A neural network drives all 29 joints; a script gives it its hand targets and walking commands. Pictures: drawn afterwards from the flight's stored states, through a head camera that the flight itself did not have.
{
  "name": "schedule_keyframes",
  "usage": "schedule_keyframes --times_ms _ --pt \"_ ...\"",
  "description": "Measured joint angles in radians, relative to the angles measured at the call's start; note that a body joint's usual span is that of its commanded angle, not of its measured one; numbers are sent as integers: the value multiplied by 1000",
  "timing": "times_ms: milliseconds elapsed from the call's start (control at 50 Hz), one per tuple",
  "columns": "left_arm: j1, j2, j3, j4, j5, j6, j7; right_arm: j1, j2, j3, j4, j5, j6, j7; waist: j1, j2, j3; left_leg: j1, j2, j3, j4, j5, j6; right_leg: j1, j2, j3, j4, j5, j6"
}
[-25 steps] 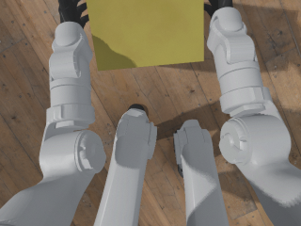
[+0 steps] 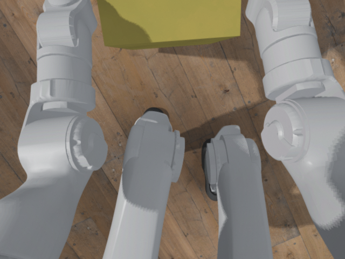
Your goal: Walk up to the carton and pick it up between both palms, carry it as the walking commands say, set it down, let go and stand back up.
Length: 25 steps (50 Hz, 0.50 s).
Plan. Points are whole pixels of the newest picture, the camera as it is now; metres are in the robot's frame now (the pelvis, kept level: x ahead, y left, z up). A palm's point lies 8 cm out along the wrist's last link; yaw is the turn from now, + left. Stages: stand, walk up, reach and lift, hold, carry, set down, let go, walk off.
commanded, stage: set down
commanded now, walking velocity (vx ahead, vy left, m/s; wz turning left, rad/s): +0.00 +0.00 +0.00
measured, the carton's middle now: out of the picture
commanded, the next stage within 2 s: none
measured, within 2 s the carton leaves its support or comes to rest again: rests again in 1.12 s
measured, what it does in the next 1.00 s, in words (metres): stands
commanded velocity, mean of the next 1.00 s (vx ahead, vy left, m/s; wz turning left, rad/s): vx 0.00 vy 0.00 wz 0.00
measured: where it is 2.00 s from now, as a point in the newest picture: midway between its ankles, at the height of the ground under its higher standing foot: (180, 165)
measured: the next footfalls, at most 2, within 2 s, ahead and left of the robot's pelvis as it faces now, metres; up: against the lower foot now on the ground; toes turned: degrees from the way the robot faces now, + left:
none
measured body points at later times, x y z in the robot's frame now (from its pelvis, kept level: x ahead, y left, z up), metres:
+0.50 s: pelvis +0.02 -0.02 -0.02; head +0.40 +0.02 +0.20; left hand +0.51 +0.28 -0.21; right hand +0.60 +0.00 -0.20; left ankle +0.16 +0.12 -0.37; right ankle +0.10 -0.11 -0.37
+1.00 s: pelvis +0.00 +0.00 -0.04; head +0.36 +0.03 +0.23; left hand +0.51 +0.25 -0.21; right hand +0.58 -0.04 -0.19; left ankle +0.16 +0.12 -0.37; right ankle +0.10 -0.10 -0.37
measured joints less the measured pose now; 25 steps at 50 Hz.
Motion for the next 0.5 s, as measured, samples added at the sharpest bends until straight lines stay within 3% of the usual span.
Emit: schedule_keyframes --times_ms 100,220,280,380,500 --pt "69 -39 33 53 42 -8 -14 93 19 -3 28 -47 4 9 -22 19 -154 -86 9 23 11 -20 12 -86 -3 18 16 -19 14" --pt "121 -62 51 41 25 -79 -15 134 4 93 -12 38 -18 -10 -17 31 -192 -138 45 36 16 -38 11 -164 19 29 22 -6 10" --pt "108 -46 54 51 6 -90 -24 130 -10 160 -19 79 -25 -33 -18 20 -148 -118 51 48 22 -50 0 -157 13 32 43 -14 -7" --pt "62 7 72 36 -24 -90 -53 68 -14 248 -44 148 -18 -92 7 -22 -24 -61 74 50 39 -76 -22 -123 15 19 71 -20 -44" --pt "74 74 70 -10 -109 -102 -87 -37 30 252 -81 149 -15 -124 12 -16 92 -20 88 58 53 -79 -20 -83 -4 5 87 -24 -63"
